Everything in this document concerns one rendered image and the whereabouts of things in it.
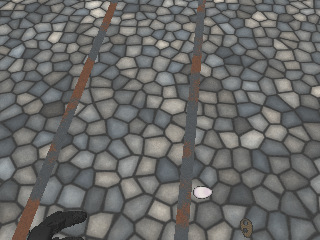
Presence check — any robot left hand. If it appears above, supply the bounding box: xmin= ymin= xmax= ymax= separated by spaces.
xmin=27 ymin=211 xmax=87 ymax=240

